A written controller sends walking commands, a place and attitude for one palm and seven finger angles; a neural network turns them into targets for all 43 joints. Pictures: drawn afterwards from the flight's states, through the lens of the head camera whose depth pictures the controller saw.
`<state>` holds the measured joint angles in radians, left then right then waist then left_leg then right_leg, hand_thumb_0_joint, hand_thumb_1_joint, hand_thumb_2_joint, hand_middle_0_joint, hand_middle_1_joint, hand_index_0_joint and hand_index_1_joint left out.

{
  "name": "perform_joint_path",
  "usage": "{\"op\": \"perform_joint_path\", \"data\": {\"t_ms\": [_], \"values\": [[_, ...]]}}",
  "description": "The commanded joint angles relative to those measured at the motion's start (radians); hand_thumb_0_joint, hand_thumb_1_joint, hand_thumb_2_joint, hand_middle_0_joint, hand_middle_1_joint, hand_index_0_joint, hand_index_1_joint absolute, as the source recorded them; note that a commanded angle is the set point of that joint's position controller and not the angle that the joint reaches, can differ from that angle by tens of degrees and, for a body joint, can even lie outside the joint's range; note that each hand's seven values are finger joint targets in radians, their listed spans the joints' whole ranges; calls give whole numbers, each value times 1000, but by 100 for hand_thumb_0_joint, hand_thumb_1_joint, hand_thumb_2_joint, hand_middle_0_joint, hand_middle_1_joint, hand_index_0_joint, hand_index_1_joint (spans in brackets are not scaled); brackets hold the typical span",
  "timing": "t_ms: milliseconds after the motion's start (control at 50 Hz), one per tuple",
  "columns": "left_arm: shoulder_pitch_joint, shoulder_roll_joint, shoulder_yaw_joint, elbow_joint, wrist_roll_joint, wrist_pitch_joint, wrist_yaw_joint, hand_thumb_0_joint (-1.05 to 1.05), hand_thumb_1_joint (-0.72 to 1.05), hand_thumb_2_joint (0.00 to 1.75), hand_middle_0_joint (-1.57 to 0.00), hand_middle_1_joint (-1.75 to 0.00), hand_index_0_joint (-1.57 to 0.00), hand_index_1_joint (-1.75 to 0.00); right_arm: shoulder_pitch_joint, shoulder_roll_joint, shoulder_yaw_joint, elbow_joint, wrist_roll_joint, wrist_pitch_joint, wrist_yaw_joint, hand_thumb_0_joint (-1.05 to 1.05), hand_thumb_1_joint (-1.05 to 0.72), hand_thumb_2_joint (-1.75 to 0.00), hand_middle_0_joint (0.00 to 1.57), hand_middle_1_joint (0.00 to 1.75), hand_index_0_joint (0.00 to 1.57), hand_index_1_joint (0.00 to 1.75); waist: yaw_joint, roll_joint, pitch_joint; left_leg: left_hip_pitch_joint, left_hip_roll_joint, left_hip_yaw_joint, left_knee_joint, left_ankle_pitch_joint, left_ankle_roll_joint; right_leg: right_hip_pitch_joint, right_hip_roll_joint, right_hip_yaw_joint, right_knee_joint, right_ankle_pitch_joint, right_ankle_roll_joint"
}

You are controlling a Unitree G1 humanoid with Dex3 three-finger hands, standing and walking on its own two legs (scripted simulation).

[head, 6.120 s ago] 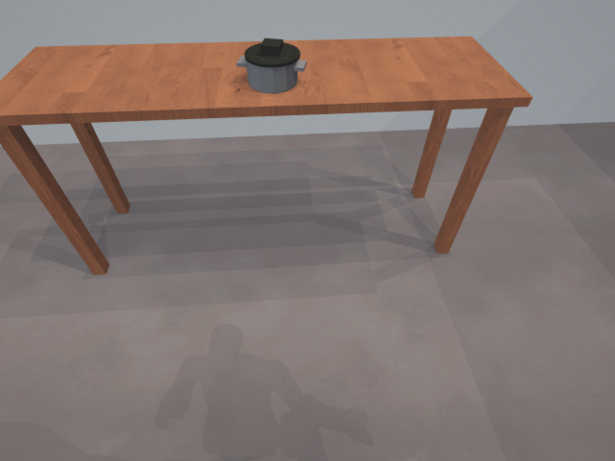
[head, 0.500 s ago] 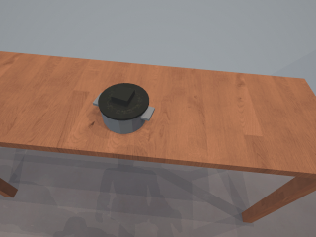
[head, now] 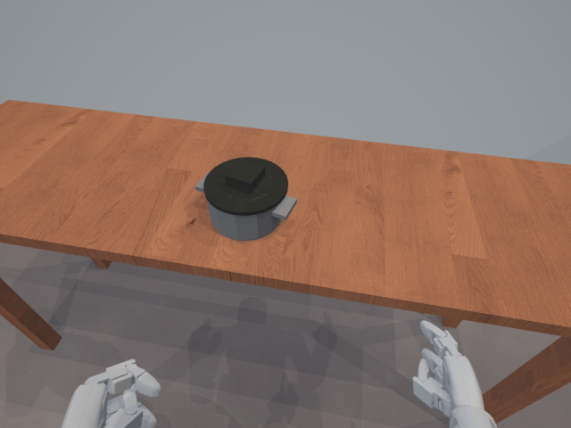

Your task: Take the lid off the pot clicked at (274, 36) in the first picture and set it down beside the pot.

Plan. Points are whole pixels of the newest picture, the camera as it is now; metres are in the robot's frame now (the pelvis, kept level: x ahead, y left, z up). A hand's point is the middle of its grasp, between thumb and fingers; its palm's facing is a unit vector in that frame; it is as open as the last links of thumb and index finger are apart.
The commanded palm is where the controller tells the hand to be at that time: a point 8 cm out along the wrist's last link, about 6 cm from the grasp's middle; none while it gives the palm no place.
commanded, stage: lift the closed hand beside the body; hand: left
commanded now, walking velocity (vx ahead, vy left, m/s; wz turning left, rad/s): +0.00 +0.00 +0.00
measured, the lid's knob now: (245, 174) +0.51 +0.14 +0.07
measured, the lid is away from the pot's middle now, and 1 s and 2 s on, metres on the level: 0.00 0.00 0.00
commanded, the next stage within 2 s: raise the hand higher, near the body in 0.06 s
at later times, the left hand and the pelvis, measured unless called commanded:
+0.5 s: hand (120, 379) +0.16 +0.22 +0.04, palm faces +0.22 -0.89 -0.39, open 3.1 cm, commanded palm +0.11 +0.26 +0.08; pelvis +0.01 +0.00 +0.00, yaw -1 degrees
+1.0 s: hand (109, 329) +0.19 +0.23 +0.10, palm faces +0.29 -0.87 -0.40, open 3.1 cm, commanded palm +0.14 +0.27 +0.13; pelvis +0.02 +0.00 +0.00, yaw -1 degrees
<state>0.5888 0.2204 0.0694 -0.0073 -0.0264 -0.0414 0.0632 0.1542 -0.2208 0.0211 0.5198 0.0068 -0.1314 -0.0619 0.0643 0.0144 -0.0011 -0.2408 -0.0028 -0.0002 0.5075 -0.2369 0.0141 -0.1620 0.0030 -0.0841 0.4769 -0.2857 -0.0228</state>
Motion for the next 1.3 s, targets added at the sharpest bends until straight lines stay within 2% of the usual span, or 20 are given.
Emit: {"op": "perform_joint_path", "data": {"t_ms": [0, 40, 120, 200, 260, 320, 460, 500, 580, 680, 760, 840, 920, 1020, 1040, 1060, 1080, 1120, 1200, 1280], "values": [[-21, 140, 96, -271, -4, -56, 16, 0, 90, 90, -130, -150, -130, -150, -69, -91, -40, -118, 2, -41, -20, 0, -90, -90, 20, 30, 20, 30, -28, 18, -39, 106, 4, 8, -72, 89, 18, -68, -22, 40, -119, 115, 8], [10, 144, 105, -285, -3, -52, 17, 0, 90, 90, -130, -150, -130, -150, -76, -88, -39, -109, 0, -45, -20, 0, -90, -90, 20, 30, 20, 30, -21, 40, -35, 113, 5, 9, -76, 114, 19, -55, -25, 39, -116, 140, 8], [51, 167, 141, -295, -3, -52, 18, 0, 90, 90, -130, -150, -130, -150, -95, -83, -43, -92, 2, -49, -24, 0, -90, -90, 20, 30, 20, 30, -14, -16, -19, 112, 8, 7, -77, 115, 24, -54, -26, 40, -134, 128, 14], [110, 162, 136, -358, 4, -61, 17, 0, 90, 90, -130, -150, -130, -150, -99, -79, -45, -85, 4, -67, -18, 0, -90, -90, 20, 30, 20, 30, -4, 35, -41, 138, 13, 7, -82, 155, 22, -35, -27, 34, -123, 155, 11], [135, 183, 170, -330, 7, -64, 22, 0, 90, 90, -130, -150, -130, -150, -106, -80, -54, -67, 6, -67, -19, 0, -90, -90, 20, 30, 20, 30, -2, -50, -12, 128, 15, 5, -81, 155, 26, -46, -22, 30, -131, 159, 15], [119, 192, 173, -400, 7, -81, 22, 0, 90, 90, -130, -150, -130, -150, -104, -79, -55, -74, 6, -75, -21, 0, -90, -90, 20, 30, 20, 30, 0, 6, -32, 148, 13, 11, -84, 159, 26, -39, -28, 37, -131, 158, 15], [112, 204, 199, -433, 3, -90, 26, 0, 90, 90, -130, -150, -130, -150, -103, -78, -59, -70, 8, -73, -21, 0, -90, -90, 20, 30, 20, 30, 1, -8, -6, 161, 16, 11, -90, 175, 24, -43, -23, 36, -144, 172, 14], [74, 187, 170, -475, 3, -98, 22, 0, 90, 90, -130, -150, -130, -150, -97, -78, -52, -81, 8, -75, -18, 0, -90, -90, 20, 30, 20, 30, -5, 38, -13, 174, 16, 11, -96, 180, 23, -40, -26, 36, -138, 173, 13], [89, 195, 194, -484, 0, -97, 23, 0, 90, 90, -130, -150, -130, -150, -95, -75, -50, -84, 5, -69, -14, 0, -90, -90, 20, 30, 20, 30, -1, 3, -17, 173, 18, 8, -98, 207, 23, -23, -23, 30, -135, 207, 13], [59, 192, 191, -543, -2, -101, 19, 0, 90, 90, -130, -150, -130, -150, -99, -74, -42, -95, 4, -58, -6, 0, -90, -90, 20, 30, 20, 30, -3, 57, -30, 182, 20, 4, -99, 241, 18, -9, -24, 33, -128, 236, 11], [43, 219, 230, -526, -9, -93, 24, 0, 90, 90, -130, -150, -130, -150, -101, -77, -43, -87, 4, -46, -6, 0, -90, -90, 20, 30, 20, 30, -1, 2, -10, 179, 22, -2, -98, 235, 18, -16, -17, 32, -138, 236, 11], [0, 220, 225, -574, -11, -101, 27, 0, 90, 90, -130, -150, -130, -150, -98, -77, -36, -93, 1, -47, -9, 0, -90, -90, 20, 30, 20, 30, -1, 52, -43, 201, 22, -2, -104, 231, 18, -4, -24, 35, -140, 223, 12], [-20, 224, 235, -581, -16, -103, 28, 0, 90, 90, -130, -150, -130, -150, -101, -80, -37, -94, 3, -42, -7, 0, -90, -90, 20, 30, 20, 30, -1, 15, -34, 199, 24, -2, -109, 219, 18, -5, -21, 34, -147, 212, 13], [-19, 235, 260, -593, -18, -110, 36, 0, 90, 90, -130, -150, -130, -150, -98, -77, -37, -86, 2, -46, -6, 0, -90, -90, 20, 30, 20, 30, 4, 47, -50, 207, 26, -3, -110, 237, 16, 7, -22, 35, -139, 226, 10], [-89, 470, 219, -663, 416, -37, 61, 0, 87, 90, -128, -147, -128, -147, -118, -154, -29, -103, -16, 14, 9, 0, -90, -90, 20, 30, 20, 30, 7, 92, -28, 79, 7, 14, -73, 278, 20, -88, 2, 68, -76, 250, 4], [-89, 389, 217, -696, 421, 17, 81, 0, 84, 91, -127, -144, -127, -144, -152, -116, -33, -139, -4, 47, 20, 0, -90, -90, 20, 30, 20, 30, 11, 129, -18, 54, 12, 21, -73, 279, 13, -76, -5, 38, -67, 245, -9], [-75, 400, 190, -687, 538, 48, 89, 0, 82, 92, -126, -139, -126, -139, -138, -119, -36, -142, -10, 72, 28, 0, -90, -90, 20, 30, 20, 30, 22, 121, -51, 54, 13, 21, -67, 281, 10, -77, 2, 52, -49, 219, -17], [34, 456, 205, -622, 680, 114, 79, 0, 75, 95, -124, -132, -124, -132, -157, -135, -42, -144, -7, 138, 46, 0, -90, -90, 20, 30, 20, 30, 44, 87, -116, 41, 13, 22, -53, 271, 11, -55, 7, 77, -39, 221, -22], [-104, 555, 190, -606, 815, 158, 4, 0, 62, 103, -119, -118, -119, -118, -200, -141, -34, -166, 14, 190, 50, 0, -90, -90, 20, 30, 20, 30, 23, 52, -167, 51, 11, 1, -54, 202, 23, -46, -6, 85, -58, 173, -5], [-196, 584, 151, -567, 780, 129, -131, 0, 49, 110, -114, -104, -114, -104, -200, -146, -39, -163, 38, 190, 42, 0, -90, -90, 20, 30, 20, 30, -5, 23, -171, 74, -2, -8, -56, 208, 41, -31, -19, 74, -82, 233, 19]]}}
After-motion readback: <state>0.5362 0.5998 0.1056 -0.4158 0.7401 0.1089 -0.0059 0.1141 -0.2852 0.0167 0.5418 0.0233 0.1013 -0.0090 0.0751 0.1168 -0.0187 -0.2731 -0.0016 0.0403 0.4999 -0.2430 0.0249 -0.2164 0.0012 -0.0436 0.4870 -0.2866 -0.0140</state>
